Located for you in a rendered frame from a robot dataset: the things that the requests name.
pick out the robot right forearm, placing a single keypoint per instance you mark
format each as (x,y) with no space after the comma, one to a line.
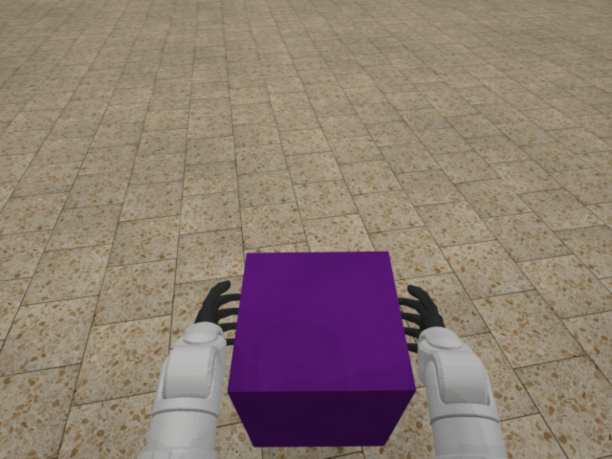
(461,405)

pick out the carton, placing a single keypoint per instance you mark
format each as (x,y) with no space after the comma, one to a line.
(320,357)

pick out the left robot hand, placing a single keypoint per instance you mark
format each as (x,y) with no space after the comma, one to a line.
(210,313)

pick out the right robot hand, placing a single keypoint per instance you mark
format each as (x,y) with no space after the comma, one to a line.
(428,314)

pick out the robot left forearm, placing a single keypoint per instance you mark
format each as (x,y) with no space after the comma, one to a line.
(188,396)

